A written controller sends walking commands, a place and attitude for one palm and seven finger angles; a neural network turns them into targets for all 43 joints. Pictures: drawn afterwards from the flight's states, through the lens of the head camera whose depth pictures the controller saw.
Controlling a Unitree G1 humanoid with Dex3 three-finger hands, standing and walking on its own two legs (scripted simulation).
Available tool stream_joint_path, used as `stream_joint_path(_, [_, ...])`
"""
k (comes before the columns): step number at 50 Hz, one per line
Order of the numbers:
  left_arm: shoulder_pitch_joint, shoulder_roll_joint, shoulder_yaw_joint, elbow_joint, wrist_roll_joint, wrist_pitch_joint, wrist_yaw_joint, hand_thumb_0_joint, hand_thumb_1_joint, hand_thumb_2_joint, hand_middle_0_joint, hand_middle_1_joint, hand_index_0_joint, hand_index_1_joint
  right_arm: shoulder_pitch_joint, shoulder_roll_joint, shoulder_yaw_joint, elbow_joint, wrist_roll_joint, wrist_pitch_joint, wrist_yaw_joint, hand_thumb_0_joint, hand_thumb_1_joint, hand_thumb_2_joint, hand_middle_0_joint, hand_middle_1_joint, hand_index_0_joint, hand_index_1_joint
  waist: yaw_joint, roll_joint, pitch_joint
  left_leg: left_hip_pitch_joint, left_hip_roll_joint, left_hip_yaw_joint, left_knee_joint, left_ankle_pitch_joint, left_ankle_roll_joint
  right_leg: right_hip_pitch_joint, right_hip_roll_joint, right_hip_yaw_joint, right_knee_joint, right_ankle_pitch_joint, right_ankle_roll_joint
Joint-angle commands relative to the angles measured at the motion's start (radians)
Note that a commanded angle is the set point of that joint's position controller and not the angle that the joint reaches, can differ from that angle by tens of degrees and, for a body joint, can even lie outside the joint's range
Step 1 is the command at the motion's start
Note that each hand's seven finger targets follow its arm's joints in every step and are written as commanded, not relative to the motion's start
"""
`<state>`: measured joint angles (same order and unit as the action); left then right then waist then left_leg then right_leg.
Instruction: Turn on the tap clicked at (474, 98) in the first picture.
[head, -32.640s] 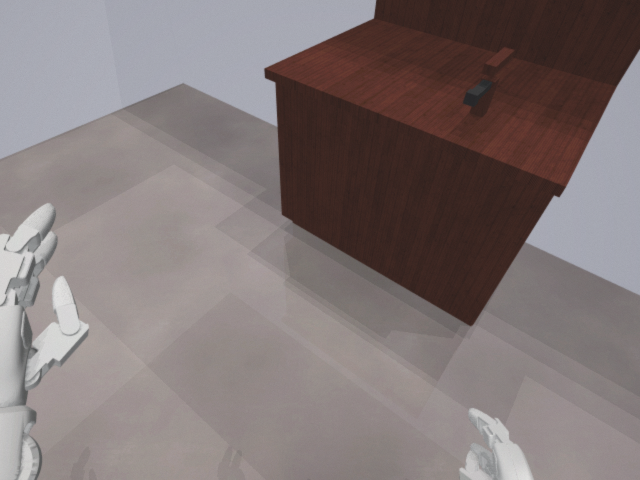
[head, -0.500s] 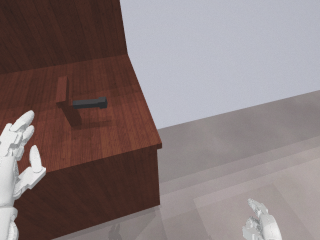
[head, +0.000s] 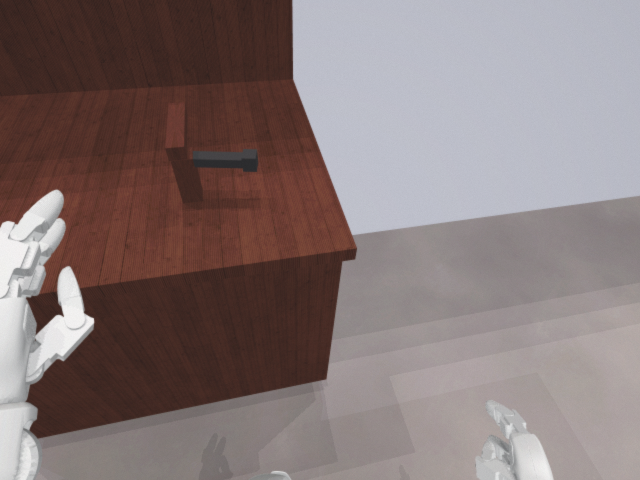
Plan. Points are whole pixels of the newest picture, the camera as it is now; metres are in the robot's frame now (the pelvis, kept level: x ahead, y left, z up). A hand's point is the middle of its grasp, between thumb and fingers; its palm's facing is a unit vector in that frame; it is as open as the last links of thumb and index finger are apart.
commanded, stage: step back with the hand held close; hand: left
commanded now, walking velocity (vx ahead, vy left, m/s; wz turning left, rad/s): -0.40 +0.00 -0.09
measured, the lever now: (250, 160) +0.60 +0.17 +0.06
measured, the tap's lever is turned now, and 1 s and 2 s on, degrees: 78 78 78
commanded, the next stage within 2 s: stop stepping back and stand still in 0.42 s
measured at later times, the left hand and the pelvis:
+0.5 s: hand (22, 383) +0.15 +0.25 +0.18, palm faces +0.20 -0.93 -0.32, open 7.4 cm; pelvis -0.10 +0.04 +0.00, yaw -8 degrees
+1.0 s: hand out of the picture +0.02 +0.30 +0.18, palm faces +0.23 -0.92 -0.33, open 7.4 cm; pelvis -0.24 +0.10 +0.01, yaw -9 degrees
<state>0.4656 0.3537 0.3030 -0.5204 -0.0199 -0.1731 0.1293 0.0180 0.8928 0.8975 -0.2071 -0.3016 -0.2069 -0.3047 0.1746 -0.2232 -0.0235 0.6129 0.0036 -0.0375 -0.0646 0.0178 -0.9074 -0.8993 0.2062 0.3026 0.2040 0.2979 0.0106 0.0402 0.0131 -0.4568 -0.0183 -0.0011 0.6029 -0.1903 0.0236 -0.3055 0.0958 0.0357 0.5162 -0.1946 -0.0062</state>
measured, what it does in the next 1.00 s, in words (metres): walks backwards: right foot, then left foot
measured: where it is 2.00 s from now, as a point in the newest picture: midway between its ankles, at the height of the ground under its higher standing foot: outside the picture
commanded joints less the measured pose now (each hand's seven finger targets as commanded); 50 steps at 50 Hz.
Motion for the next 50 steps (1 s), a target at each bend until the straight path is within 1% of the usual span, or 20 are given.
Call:
stream_joint_path(1, [-0.116,0.217,0.155,-0.216,-0.007,-0.078,0.035,0.000,0.900,0.900,-0.200,-0.300,-0.200,-0.300,-0.130,-0.128,-0.043,-0.181,0.004,-0.051,-0.025,0.000,-0.900,-0.900,0.200,0.300,0.200,0.300,-0.018,0.090,-0.094,0.130,0.146,-0.184,-0.222,-0.255,0.027,-0.105,-0.088,0.085,-0.088,-0.122,-0.007])
stream_joint_path(3, [-0.135,0.220,0.198,-0.218,0.025,-0.096,0.030,0.000,0.900,0.900,-0.200,-0.300,-0.200,-0.300,-0.165,-0.168,-0.046,-0.196,-0.010,-0.066,-0.032,0.000,-0.900,-0.900,0.200,0.300,0.200,0.300,0.000,0.334,-0.105,-0.281,0.330,-0.435,-0.603,-0.775,0.106,0.279,0.075,0.002,0.342,-0.122,0.037])
stream_joint_path(4, [-0.153,0.227,0.212,-0.213,0.031,-0.091,0.024,0.000,0.900,0.900,-0.200,-0.300,-0.200,-0.300,-0.138,-0.143,-0.051,-0.183,-0.027,-0.071,-0.029,0.000,-0.900,-0.900,0.200,0.300,0.200,0.300,0.005,0.281,-0.130,-0.343,0.377,-0.461,-0.654,-0.736,0.115,0.328,0.079,0.021,0.570,-0.149,0.032])
stream_joint_path(6, [-0.159,0.189,0.174,-0.183,0.018,-0.073,0.014,0.000,0.900,0.900,-0.200,-0.300,-0.200,-0.300,-0.132,-0.111,-0.064,-0.161,-0.019,-0.081,-0.002,0.000,-0.900,-0.900,0.200,0.300,0.200,0.300,0.022,0.093,-0.153,-0.130,0.311,-0.277,-0.538,-0.493,0.092,0.175,0.058,0.003,0.610,-0.197,0.019])
stream_joint_path(13, [-0.167,0.165,0.070,-0.234,-0.042,-0.026,0.018,0.000,0.900,0.900,-0.200,-0.300,-0.200,-0.300,-0.125,-0.087,-0.029,-0.106,-0.016,-0.079,0.022,0.000,-0.900,-0.900,0.200,0.300,0.200,0.300,0.012,0.174,-0.233,0.354,0.221,-0.044,-0.501,-0.146,-0.092,0.056,0.008,-0.064,-0.047,-0.321,-0.039])
stream_joint_path(17, [-0.275,0.268,0.123,-0.277,-0.035,-0.082,0.007,0.000,0.900,0.900,-0.200,-0.300,-0.200,-0.300,-0.133,-0.067,-0.015,-0.088,-0.017,-0.052,0.014,0.000,-0.900,-0.900,0.200,0.300,0.200,0.300,-0.008,-0.159,-0.188,0.478,0.073,0.030,0.182,-0.069,-0.092,-0.257,-0.371,0.266,-0.389,0.133,-0.166])
stream_joint_path(20, [-0.228,0.230,0.113,-0.172,-0.030,-0.033,-0.022,0.000,0.900,0.900,-0.200,-0.300,-0.200,-0.300,-0.154,-0.092,-0.036,-0.122,0.007,-0.058,-0.007,0.000,-0.900,-0.900,0.200,0.300,0.200,0.300,-0.034,-0.320,-0.131,0.349,0.038,0.021,0.043,0.188,-0.055,-0.080,-0.227,0.084,-0.117,0.532,-0.061])
stream_joint_path(23, [-0.202,0.242,0.134,-0.153,-0.046,-0.015,-0.031,0.000,0.900,0.900,-0.200,-0.300,-0.200,-0.300,-0.187,-0.118,-0.018,-0.131,0.003,-0.055,0.002,0.000,-0.900,-0.900,0.200,0.300,0.200,0.300,0.008,0.269,-0.177,0.400,0.249,-0.192,-0.354,0.556,0.000,-0.053,0.026,0.004,0.224,-0.308,0.014])
stream_joint_path(25, [-0.139,0.228,0.147,-0.202,-0.059,-0.016,-0.022,0.000,0.900,0.900,-0.200,-0.300,-0.200,-0.300,-0.179,-0.107,-0.029,-0.135,-0.025,-0.073,0.022,0.000,-0.900,-0.900,0.200,0.300,0.200,0.300,0.035,0.224,-0.243,0.135,0.296,-0.286,-0.594,-0.256,-0.068,0.145,0.053,0.024,0.400,-0.375,-0.032])
stream_joint_path(29, [0.033,0.208,0.161,-0.266,-0.062,0.001,-0.004,0.000,0.900,0.900,-0.200,-0.300,-0.200,-0.300,-0.143,-0.089,-0.034,-0.172,-0.017,-0.080,0.035,0.000,-0.900,-0.900,0.200,0.300,0.200,0.300,0.043,0.274,-0.244,0.060,0.155,-0.038,-0.613,-0.366,-0.129,0.288,0.087,-0.137,0.183,-0.299,-0.053])
stream_joint_path(31, [0.060,0.236,0.177,-0.290,-0.055,0.012,0.006,0.000,0.900,0.900,-0.200,-0.300,-0.200,-0.300,-0.135,-0.088,-0.033,-0.169,-0.016,-0.071,0.031,0.000,-0.900,-0.900,0.200,0.300,0.200,0.300,0.046,0.140,-0.221,0.070,0.063,0.060,-0.375,-0.314,-0.123,0.276,0.007,-0.111,-0.135,-0.285,-0.067])
stream_joint_path(32, [0.051,0.249,0.171,-0.308,-0.041,0.016,0.005,0.000,0.900,0.900,-0.200,-0.300,-0.200,-0.300,-0.104,-0.084,-0.042,-0.149,-0.005,-0.056,0.025,0.000,-0.900,-0.900,0.200,0.300,0.200,0.300,0.026,-0.138,-0.212,0.227,-0.040,0.137,0.042,-0.234,-0.135,0.015,-0.172,0.041,-0.320,-0.306,-0.103])
stream_joint_path(33, [-0.005,0.276,0.200,-0.353,-0.041,0.016,0.006,0.000,0.900,0.900,-0.200,-0.300,-0.200,-0.300,-0.115,-0.105,-0.052,-0.145,-0.012,-0.051,0.021,0.000,-0.900,-0.900,0.200,0.300,0.200,0.300,0.014,-0.294,-0.155,0.263,-0.065,-0.009,0.467,-0.216,-0.102,-0.341,-0.418,0.365,-0.459,-0.510,-0.205])
stream_joint_path(34, [-0.114,0.253,0.185,-0.327,-0.045,0.029,0.005,0.000,0.900,0.900,-0.200,-0.300,-0.200,-0.300,-0.078,-0.104,-0.041,-0.109,-0.023,-0.034,0.012,0.000,-0.900,-0.900,0.200,0.300,0.200,0.300,-0.041,-0.244,-0.088,0.158,-0.008,-0.067,0.700,-0.134,-0.084,-0.453,-0.462,0.259,-0.401,-0.442,-0.249])
stream_joint_path(36, [-0.219,0.194,0.112,-0.140,-0.040,0.049,0.008,0.000,0.900,0.900,-0.200,-0.300,-0.200,-0.300,-0.034,-0.106,-0.037,-0.110,0.002,-0.046,-0.008,0.000,-0.900,-0.900,0.200,0.300,0.200,0.300,-0.084,-0.220,-0.022,0.112,0.042,-0.043,0.656,-0.148,-0.059,-0.462,-0.351,0.176,-0.412,-0.655,-0.128])
stream_joint_path(41, [-0.372,0.166,0.030,-0.125,-0.011,0.028,0.053,0.000,0.900,0.900,-0.200,-0.300,-0.200,-0.300,-0.068,-0.112,-0.006,-0.078,-0.011,-0.089,-0.049,0.000,-0.900,-0.900,0.200,0.300,0.200,0.300,-0.055,0.074,-0.025,0.250,0.026,0.097,-0.064,-0.335,0.005,-0.164,-0.250,0.034,-0.103,-0.527,-0.112])
stream_joint_path(43, [-0.306,0.179,0.064,-0.178,-0.022,0.014,0.060,0.000,0.900,0.900,-0.200,-0.300,-0.200,-0.300,-0.056,-0.152,-0.009,-0.124,-0.004,-0.108,-0.045,0.000,-0.900,-0.900,0.200,0.300,0.200,0.300,-0.047,0.395,0.015,0.294,0.318,-0.486,-0.419,-0.613,0.144,-0.320,-0.041,-0.117,0.402,-0.354,-0.006])
stream_joint_path(44, [-0.231,0.224,0.130,-0.208,-0.001,0.010,0.039,0.000,0.900,0.900,-0.200,-0.300,-0.200,-0.300,-0.071,-0.142,-0.030,-0.132,-0.017,-0.100,-0.028,0.000,-0.900,-0.900,0.200,0.300,0.200,0.300,0.004,0.247,-0.099,0.104,0.316,-0.345,-0.449,-0.416,0.138,-0.112,-0.028,-0.101,0.647,-0.279,-0.006])
stream_joint_path(46, [-0.202,0.211,0.130,-0.241,-0.014,0.003,0.025,0.000,0.900,0.900,-0.200,-0.300,-0.200,-0.300,-0.097,-0.105,-0.014,-0.125,-0.015,-0.111,0.012,0.000,-0.900,-0.900,0.200,0.300,0.200,0.300,-0.036,0.203,0.086,-0.001,0.353,-0.561,-0.548,-0.686,0.164,-0.288,-0.099,0.016,0.710,-0.207,0.002])
stream_joint_path(50, [-0.021,0.201,0.153,-0.217,-0.014,0.000,0.036,0.000,0.900,0.900,-0.200,-0.300,-0.200,-0.300,-0.092,-0.101,-0.015,-0.125,-0.009,-0.102,0.013,0.000,-0.900,-0.900,0.200,0.300,0.200,0.300,-0.015,0.185,-0.009,0.021,0.256,-0.239,-0.459,-0.510,0.089,-0.009,-0.069,-0.110,0.271,-0.220,-0.013])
